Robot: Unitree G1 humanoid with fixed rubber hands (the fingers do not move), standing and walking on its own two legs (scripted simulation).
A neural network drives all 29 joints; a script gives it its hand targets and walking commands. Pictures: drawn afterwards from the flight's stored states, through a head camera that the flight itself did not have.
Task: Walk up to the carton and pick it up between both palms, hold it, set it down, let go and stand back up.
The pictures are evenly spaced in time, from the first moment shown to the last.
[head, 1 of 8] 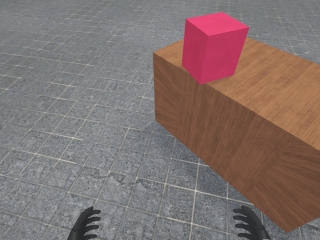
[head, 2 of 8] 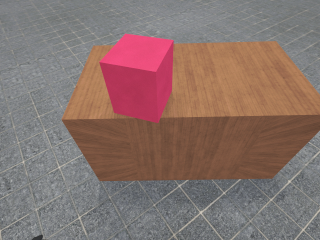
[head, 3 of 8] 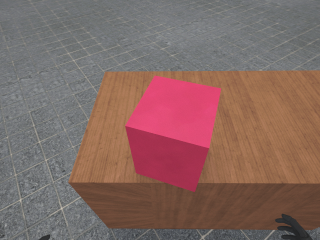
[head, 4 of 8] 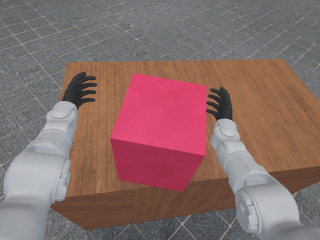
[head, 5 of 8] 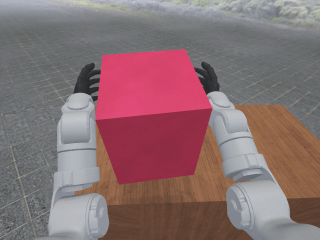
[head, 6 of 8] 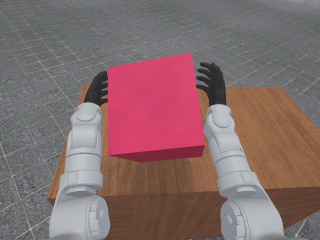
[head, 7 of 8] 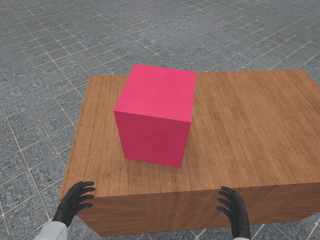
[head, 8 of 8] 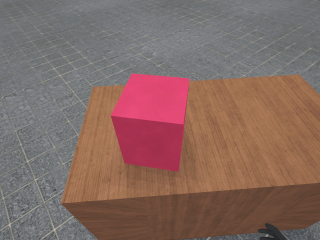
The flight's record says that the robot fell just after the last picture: no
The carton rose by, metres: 0.23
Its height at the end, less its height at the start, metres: +0.00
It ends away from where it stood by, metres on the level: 0.11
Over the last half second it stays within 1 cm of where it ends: yes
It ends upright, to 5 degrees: yes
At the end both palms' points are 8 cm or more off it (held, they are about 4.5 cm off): yes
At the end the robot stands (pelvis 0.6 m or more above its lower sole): yes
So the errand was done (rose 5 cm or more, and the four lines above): yes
